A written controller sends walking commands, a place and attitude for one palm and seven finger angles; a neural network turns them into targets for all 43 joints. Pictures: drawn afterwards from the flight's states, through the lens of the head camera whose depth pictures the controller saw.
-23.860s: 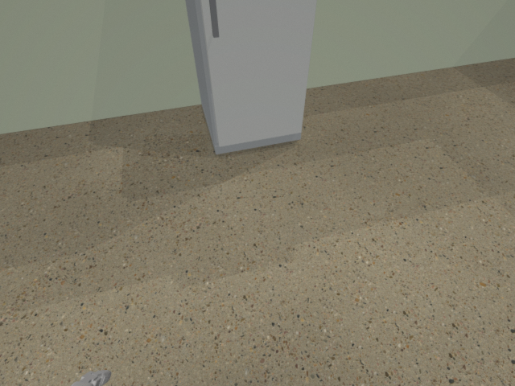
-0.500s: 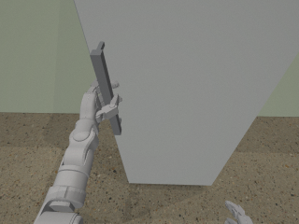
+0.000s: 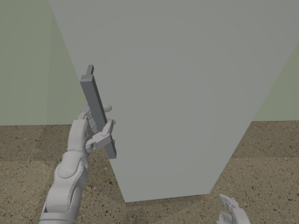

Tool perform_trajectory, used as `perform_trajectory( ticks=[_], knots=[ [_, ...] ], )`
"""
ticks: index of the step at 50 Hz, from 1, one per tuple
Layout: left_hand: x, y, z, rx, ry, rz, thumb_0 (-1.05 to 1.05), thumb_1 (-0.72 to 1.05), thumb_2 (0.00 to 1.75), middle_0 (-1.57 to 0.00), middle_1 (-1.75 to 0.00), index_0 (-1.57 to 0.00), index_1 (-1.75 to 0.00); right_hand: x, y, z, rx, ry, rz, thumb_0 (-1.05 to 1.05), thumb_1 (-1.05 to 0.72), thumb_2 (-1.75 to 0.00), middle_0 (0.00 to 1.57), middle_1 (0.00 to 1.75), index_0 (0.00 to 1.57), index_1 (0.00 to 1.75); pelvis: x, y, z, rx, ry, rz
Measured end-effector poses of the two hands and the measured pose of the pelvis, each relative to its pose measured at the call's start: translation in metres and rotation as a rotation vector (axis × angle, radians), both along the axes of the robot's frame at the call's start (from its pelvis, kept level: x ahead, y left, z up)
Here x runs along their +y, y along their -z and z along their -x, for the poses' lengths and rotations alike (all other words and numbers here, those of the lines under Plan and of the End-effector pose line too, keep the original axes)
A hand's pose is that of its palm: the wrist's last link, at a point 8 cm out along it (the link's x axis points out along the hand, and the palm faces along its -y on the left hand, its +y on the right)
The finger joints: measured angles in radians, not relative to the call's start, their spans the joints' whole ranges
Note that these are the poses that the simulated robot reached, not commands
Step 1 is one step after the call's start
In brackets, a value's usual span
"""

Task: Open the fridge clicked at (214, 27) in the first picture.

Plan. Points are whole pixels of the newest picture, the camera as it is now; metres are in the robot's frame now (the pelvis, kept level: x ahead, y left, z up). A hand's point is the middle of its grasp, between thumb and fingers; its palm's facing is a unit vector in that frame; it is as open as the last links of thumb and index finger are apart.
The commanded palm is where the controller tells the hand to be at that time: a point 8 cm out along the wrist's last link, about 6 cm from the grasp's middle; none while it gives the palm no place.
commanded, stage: walk backward, drawing the door open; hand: left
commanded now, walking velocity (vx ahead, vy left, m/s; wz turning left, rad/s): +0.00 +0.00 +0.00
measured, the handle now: (103, 119) +0.36 +0.15 +0.11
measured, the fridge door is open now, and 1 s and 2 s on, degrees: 5 39 62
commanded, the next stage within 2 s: stop walking and hold the door back in 1.60 s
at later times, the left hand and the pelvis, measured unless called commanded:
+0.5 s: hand (120, 190) +0.17 +0.07 +0.12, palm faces +0.00 -0.98 -0.17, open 6.5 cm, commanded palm +0.14 +0.12 +0.13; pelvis -0.06 -0.03 +0.00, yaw +4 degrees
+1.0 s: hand out of the picture +0.07 -0.02 +0.12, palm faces +0.12 -0.97 -0.21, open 7.0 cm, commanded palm +0.03 +0.02 +0.13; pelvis -0.18 -0.14 -0.02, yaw +12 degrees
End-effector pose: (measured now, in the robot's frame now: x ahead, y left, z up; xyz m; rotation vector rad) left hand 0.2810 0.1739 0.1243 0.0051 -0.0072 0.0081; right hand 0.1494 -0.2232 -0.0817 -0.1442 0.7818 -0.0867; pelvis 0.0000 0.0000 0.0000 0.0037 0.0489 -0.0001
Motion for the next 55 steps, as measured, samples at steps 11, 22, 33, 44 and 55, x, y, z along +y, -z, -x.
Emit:
perform_trajectory(
  ticks=[11,22,33,44,55],
  knots=[
    [-0.02,-0.006,0.073,-0.045,0.079,-0.14,0.0,0.61,0.73,-0.35,-1.36,-0.33,-1.36,0.008,-0.004,-0.032,-0.035,-0.056,0.046,0.01,-0.9,-0.9,0.2,0.3,0.2,0.3,0.001,0.0,0.002,-0.011,-0.046,0.007],
    [-0.045,-0.007,0.119,-0.051,0.026,-0.169,-0.01,0.59,0.73,-0.4,-1.37,-0.35,-1.38,0.017,-0.005,-0.003,-0.055,-0.095,-0.03,0.01,-0.9,-0.9,0.2,0.3,0.2,0.3,-0.016,-0.002,0.047,-0.039,-0.063,-0.018],
    [-0.08,-0.005,0.171,-0.081,0.002,-0.173,-0.02,0.62,0.68,-0.39,-1.37,-0.3,-1.37,-0.034,0.007,0.086,0.018,-0.044,-0.008,0.01,-0.9,-0.9,0.21,0.3,0.2,0.3,-0.056,-0.001,0.108,-0.06,-0.088,-0.022],
    [-0.122,-0.003,0.219,-0.112,-0.066,-0.206,-0.04,0.63,0.69,-0.39,-1.35,-0.23,-1.35,-0.098,0.04,0.148,0.062,0.0,0.014,0.01,-0.9,-0.9,0.2,0.3,0.2,0.3,-0.109,0.018,0.16,-0.092,-0.146,-0.069],
    [-0.163,0.0,0.258,-0.125,-0.139,-0.224,-0.05,0.64,0.7,-0.37,-1.31,-0.18,-1.3,-0.14,0.039,0.183,0.113,-0.192,0.018,0.01,-0.91,-0.9,0.2,0.3,0.2,0.3,-0.19,0.011,0.201,-0.091,-0.363,0.042]
  ],
)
